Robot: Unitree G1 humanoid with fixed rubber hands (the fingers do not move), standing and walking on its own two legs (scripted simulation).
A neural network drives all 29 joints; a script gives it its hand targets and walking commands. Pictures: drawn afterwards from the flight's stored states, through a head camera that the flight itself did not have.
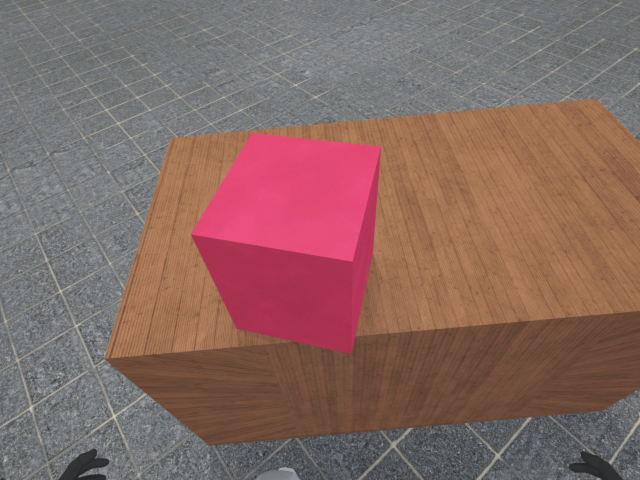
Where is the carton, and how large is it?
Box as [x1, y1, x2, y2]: [191, 133, 380, 353]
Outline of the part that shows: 252,133 192,231 191,235 236,328 351,353 372,253 380,147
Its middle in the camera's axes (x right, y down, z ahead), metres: -0.03 +0.01 +0.61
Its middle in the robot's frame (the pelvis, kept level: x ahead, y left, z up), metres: +0.45 +0.04 +0.00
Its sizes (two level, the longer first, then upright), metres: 0.210 0.200 0.250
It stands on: a pedestal, 0.63 m high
